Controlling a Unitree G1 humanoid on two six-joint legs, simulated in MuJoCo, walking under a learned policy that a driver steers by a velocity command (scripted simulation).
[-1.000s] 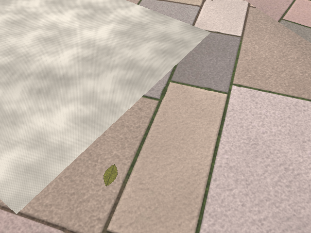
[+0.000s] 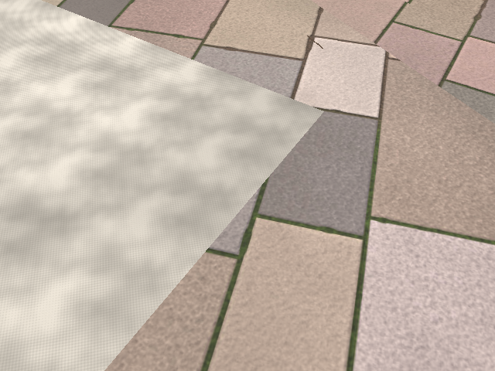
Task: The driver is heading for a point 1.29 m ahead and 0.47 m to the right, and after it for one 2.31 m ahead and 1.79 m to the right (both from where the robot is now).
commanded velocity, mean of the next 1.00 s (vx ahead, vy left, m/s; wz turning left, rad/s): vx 0.50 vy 0.00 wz -0.13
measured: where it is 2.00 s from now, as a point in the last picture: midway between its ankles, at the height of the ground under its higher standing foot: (316, 224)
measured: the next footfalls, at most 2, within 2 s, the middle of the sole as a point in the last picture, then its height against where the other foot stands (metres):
right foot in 0.30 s outside the picture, level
left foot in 0.84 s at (224, 328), level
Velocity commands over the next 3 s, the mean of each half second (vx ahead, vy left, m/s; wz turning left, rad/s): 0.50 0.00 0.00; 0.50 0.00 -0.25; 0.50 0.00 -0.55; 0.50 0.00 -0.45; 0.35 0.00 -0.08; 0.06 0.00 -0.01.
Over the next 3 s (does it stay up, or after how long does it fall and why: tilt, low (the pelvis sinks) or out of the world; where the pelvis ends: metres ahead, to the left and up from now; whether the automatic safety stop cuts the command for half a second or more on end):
stays up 1.27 -0.45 -0.01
